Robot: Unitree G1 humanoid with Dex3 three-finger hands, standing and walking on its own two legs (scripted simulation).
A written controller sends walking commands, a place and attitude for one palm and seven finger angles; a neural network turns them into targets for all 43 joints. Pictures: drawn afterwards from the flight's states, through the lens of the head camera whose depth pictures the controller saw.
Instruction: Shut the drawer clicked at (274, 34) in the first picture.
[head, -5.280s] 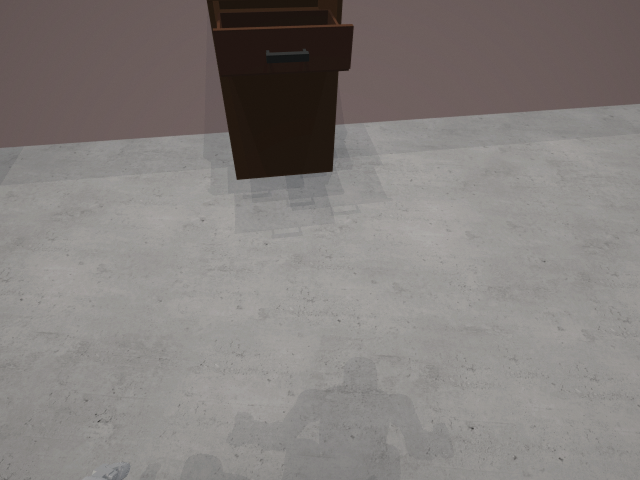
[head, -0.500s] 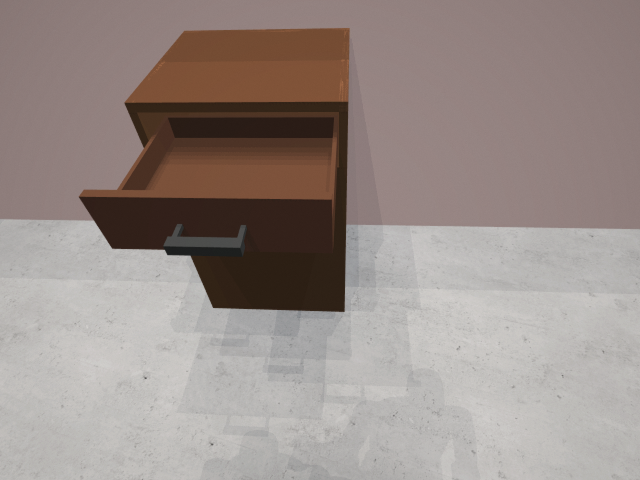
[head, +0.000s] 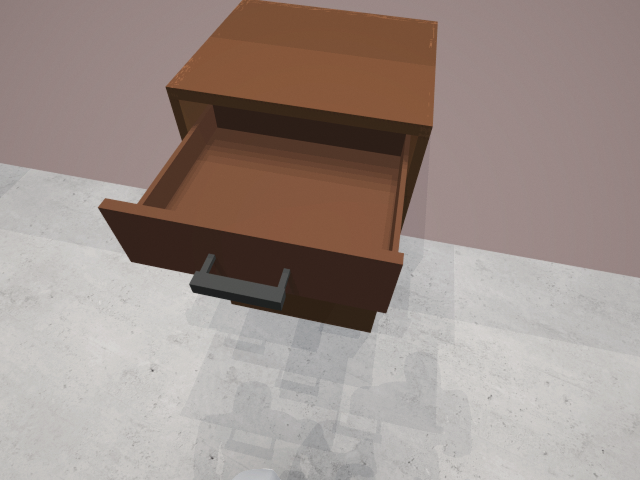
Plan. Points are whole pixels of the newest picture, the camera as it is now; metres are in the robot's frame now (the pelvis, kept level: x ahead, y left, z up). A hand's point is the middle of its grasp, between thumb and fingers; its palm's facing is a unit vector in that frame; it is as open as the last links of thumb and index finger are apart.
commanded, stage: come to a stop and stand still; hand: left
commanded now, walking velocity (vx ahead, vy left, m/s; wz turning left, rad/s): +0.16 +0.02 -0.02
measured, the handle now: (242, 278) +0.38 +0.17 -0.03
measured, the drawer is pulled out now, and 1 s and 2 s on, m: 0.29 0.29 0.29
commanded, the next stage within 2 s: look again from close up in 1.40 s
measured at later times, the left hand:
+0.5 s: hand out of the picture +0.13 +0.18 -0.16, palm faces +0.01 -0.96 -0.27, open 7.4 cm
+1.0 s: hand out of the picture +0.00 +0.14 -0.14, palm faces +0.08 -0.96 -0.26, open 7.4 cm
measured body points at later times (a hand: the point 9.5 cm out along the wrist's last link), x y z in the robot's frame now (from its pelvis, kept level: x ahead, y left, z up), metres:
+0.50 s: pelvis +0.03 -0.03 +0.01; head +0.07 -0.03 +0.46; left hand +0.13 +0.23 -0.13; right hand +0.07 -0.26 -0.15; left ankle +0.07 +0.10 -0.73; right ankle +0.02 -0.15 -0.71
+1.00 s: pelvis +0.00 -0.04 +0.02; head +0.03 -0.07 +0.47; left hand +0.00 +0.19 -0.12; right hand +0.05 -0.30 -0.14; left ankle -0.03 +0.11 -0.69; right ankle +0.02 -0.16 -0.73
